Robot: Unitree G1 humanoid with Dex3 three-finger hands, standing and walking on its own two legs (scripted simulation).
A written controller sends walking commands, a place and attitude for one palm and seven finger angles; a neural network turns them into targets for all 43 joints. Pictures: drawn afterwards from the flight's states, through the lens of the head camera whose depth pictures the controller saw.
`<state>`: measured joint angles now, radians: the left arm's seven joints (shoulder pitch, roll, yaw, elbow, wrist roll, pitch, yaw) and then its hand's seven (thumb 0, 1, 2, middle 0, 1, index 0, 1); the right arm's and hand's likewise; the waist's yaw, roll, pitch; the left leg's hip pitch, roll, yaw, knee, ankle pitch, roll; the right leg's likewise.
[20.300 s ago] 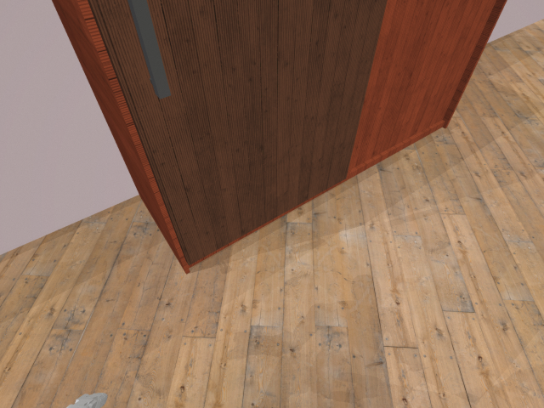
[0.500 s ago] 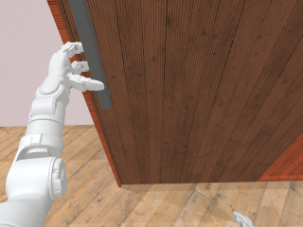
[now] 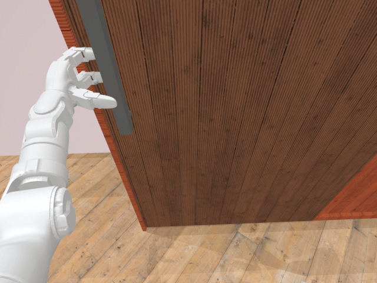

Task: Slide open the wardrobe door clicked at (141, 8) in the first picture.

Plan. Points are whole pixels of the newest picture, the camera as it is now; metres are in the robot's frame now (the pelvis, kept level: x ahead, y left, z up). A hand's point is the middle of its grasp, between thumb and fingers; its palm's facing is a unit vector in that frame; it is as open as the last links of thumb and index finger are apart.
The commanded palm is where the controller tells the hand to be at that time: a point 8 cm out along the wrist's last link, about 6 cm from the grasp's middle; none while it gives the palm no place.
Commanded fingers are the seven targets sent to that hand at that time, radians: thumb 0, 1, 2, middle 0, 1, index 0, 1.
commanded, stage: slide the fingers in behind the handle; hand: left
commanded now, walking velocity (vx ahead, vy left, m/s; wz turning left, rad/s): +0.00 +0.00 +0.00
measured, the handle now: (113, 70) +0.49 +0.17 +0.22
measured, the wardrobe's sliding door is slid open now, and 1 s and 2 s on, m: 0.00 0.00 0.00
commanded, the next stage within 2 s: grip the handle and tug to test in 1.72 s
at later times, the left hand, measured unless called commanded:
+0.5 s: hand (99, 86) +0.44 +0.19 +0.21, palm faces +0.06 -1.00 +0.01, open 14.0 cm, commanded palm +0.41 +0.23 +0.21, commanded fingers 0.00 -0.50 0.30 -0.30 -1.20 -0.30 -1.20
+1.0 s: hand (109, 85) +0.43 +0.16 +0.22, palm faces +0.05 -1.00 +0.01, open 14.0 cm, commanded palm +0.41 +0.21 +0.21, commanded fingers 0.00 -0.50 0.30 -0.30 -1.20 -0.30 -1.20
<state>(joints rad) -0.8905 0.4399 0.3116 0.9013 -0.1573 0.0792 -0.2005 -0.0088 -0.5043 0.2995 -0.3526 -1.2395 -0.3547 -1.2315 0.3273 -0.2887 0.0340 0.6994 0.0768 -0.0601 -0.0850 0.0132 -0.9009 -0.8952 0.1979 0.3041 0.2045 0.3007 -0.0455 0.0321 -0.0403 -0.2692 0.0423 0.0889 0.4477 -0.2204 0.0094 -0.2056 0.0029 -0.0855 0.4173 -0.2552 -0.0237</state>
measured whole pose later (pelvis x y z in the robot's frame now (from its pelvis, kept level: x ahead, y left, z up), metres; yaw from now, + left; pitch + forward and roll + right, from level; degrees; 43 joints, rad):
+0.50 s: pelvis +0.00 +0.01 +0.00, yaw +0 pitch +2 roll -1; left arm -0.83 0.35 0.25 0.74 -0.17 0.14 -0.13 -0.01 -0.51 0.30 -0.30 -1.20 -0.30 -1.20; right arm 0.29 -0.27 0.05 0.68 0.08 -0.06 -0.08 0.01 -0.90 -0.90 0.20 0.30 0.21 0.30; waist -0.02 0.03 -0.04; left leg -0.26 0.03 0.09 0.45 -0.22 0.02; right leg -0.19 -0.01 -0.08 0.41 -0.25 -0.01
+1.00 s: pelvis +0.00 +0.00 +0.00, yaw +0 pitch +1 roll +0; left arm -0.80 0.30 0.23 0.66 -0.17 0.18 -0.09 -0.01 -0.51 0.30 -0.30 -1.20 -0.30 -1.20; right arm 0.27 -0.26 0.04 0.69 0.07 -0.04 -0.08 0.01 -0.90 -0.90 0.20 0.30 0.20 0.30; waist -0.01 0.04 -0.04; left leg -0.23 0.03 0.08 0.43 -0.21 0.01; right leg -0.16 0.00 -0.09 0.40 -0.25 -0.02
